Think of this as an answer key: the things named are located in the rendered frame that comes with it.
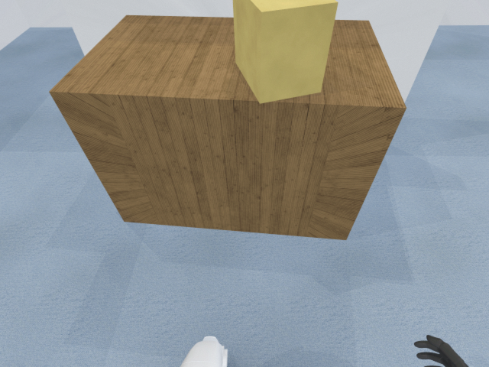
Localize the carton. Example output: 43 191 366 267
233 0 338 104

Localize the left robot thigh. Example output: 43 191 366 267
180 341 228 367

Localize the robot right hand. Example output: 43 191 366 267
414 335 468 367

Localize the pedestal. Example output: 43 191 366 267
49 15 406 240

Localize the robot left shin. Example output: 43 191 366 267
203 336 219 343

